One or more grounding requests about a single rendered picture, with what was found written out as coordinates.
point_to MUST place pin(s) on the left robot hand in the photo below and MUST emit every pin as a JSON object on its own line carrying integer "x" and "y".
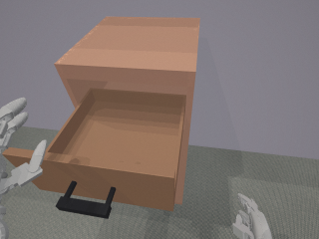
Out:
{"x": 10, "y": 121}

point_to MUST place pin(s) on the drawer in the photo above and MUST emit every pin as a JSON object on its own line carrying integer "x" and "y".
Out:
{"x": 114, "y": 138}

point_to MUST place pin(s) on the handle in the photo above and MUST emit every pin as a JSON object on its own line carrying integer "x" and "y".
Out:
{"x": 85, "y": 207}

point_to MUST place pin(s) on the cabinet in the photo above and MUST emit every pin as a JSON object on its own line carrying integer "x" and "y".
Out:
{"x": 137, "y": 54}

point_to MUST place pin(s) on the right robot hand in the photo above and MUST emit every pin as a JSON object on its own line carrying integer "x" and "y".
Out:
{"x": 256, "y": 225}

